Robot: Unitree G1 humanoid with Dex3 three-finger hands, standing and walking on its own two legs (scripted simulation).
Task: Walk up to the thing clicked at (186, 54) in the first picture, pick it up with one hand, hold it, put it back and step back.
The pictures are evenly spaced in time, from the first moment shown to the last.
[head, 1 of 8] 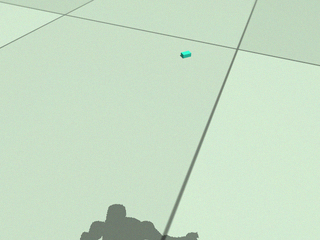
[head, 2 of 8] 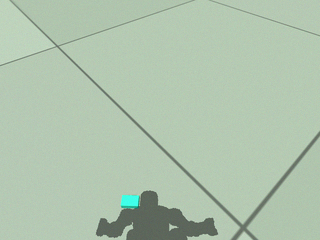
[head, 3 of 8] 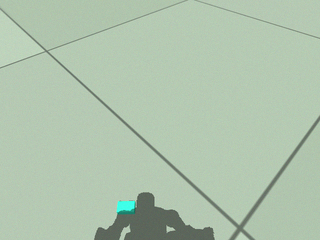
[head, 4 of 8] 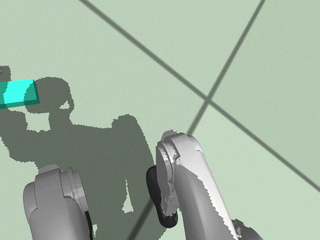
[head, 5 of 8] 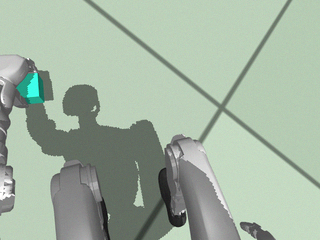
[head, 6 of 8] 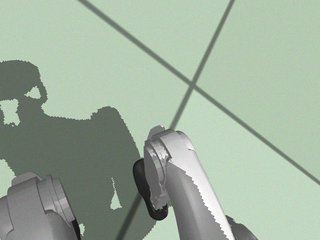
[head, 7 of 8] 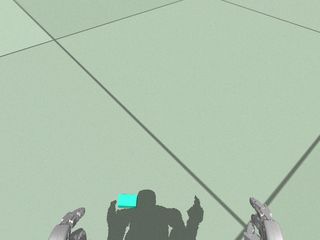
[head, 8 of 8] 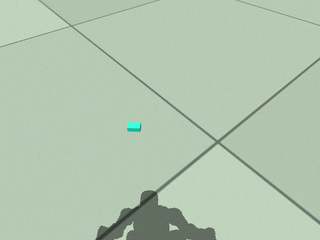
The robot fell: no
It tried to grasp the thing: yes
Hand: left
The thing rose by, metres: 0.69
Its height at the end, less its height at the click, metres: +0.00
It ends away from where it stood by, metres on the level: 0.01
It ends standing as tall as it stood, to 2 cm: yes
